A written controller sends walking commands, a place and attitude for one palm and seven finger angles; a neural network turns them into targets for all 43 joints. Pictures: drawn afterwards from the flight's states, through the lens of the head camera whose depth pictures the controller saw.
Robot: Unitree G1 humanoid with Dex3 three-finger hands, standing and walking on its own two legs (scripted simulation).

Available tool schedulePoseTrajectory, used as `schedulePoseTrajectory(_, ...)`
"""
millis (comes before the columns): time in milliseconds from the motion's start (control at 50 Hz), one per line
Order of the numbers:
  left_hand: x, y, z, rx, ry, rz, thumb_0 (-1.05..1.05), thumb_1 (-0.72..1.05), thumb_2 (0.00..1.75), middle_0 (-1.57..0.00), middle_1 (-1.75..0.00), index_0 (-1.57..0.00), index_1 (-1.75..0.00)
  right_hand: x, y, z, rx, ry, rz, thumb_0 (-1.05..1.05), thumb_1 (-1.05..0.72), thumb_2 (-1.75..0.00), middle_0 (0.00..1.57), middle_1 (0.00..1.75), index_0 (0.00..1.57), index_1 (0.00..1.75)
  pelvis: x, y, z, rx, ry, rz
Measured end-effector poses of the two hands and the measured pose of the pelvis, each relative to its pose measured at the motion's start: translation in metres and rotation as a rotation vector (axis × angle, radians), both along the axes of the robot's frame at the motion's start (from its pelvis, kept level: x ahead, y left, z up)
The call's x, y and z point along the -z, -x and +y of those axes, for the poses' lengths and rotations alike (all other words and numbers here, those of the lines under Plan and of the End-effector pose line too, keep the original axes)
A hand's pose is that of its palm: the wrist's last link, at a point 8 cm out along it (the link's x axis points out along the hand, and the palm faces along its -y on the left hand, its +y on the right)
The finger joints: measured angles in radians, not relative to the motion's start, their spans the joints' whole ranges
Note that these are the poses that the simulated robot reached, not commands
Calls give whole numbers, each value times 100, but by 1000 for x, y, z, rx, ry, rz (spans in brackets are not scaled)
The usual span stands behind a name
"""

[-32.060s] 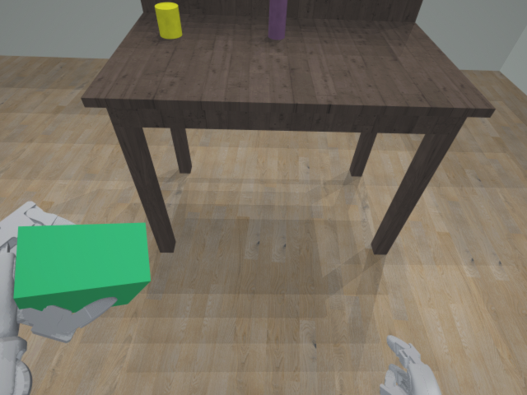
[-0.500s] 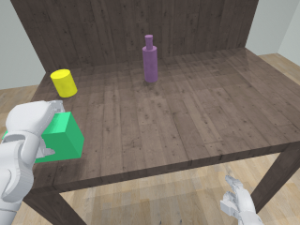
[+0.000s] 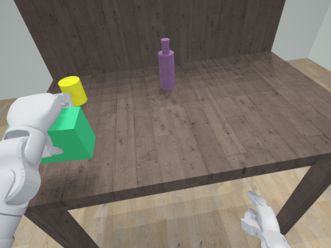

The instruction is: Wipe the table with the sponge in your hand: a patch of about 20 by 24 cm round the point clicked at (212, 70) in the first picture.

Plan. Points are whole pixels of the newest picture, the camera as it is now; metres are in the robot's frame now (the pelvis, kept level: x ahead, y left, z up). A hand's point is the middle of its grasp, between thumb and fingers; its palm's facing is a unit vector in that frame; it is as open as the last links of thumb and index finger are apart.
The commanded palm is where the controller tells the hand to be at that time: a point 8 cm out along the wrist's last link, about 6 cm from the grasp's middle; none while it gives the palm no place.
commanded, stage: lift the sponge slowly off the table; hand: left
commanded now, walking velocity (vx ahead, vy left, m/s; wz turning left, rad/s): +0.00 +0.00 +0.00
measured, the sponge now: (59, 141) +0.26 +0.31 +0.16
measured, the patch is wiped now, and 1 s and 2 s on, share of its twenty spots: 0.95 0.95 0.95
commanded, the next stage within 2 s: bring the sponge back beside the body in 0.30 s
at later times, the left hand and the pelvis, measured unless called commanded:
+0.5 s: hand (58, 119) +0.27 +0.29 +0.22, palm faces +0.14 +0.00 -0.99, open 10.0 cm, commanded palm +0.23 +0.29 +0.28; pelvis +0.00 -0.01 +0.00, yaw +0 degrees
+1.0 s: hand (50, 131) +0.24 +0.29 +0.21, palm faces +0.20 -0.04 -0.98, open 10.0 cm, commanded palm +0.19 +0.29 +0.27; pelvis +0.00 +0.00 +0.00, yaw -1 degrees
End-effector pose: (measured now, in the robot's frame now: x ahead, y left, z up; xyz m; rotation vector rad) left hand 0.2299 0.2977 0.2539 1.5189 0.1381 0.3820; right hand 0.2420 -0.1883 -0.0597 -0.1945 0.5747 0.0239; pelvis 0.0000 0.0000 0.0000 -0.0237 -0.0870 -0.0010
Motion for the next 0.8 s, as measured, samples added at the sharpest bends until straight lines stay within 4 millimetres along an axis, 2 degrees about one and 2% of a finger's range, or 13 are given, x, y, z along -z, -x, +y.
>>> schedulePoseTrajectory(160,-16,-6,5,-55,8,-27,-1,-51,106,-72,-134,-75,-134,1,0,-1,-5,-11,-3,2,-91,-90,20,30,19,29,0,2,-4,-3,-2,5)
schedulePoseTrajectory(360,-12,-16,-10,-21,-3,30,-1,-51,106,-72,-134,-75,-134,2,-1,-5,-11,-21,-12,2,-91,-90,20,30,21,30,1,-1,-8,0,-6,14)
schedulePoseTrajectory(460,-13,-15,-15,2,-10,24,-1,-51,106,-72,-134,-75,-134,3,-2,-7,-14,-21,-12,2,-91,-90,20,30,22,31,1,-4,-9,3,-7,15)
schedulePoseTrajectory(580,-12,-14,-7,-38,6,18,0,-51,106,-72,-134,-75,-134,3,-3,-10,-18,-16,-8,2,-91,-90,20,30,24,32,1,-6,-11,5,-7,18)
schedulePoseTrajectory(800,5,5,-15,23,17,45,-1,-51,106,-72,-134,-75,-134,2,-4,-10,-15,0,-8,2,-91,-90,20,30,24,33,1,-9,-8,7,-5,12)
